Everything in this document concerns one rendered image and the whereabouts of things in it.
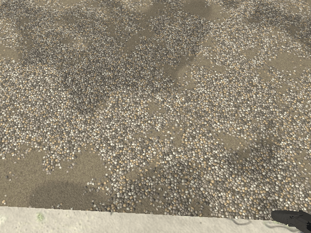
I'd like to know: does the robot right hand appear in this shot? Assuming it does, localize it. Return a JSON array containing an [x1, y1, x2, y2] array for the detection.
[[271, 210, 311, 233]]

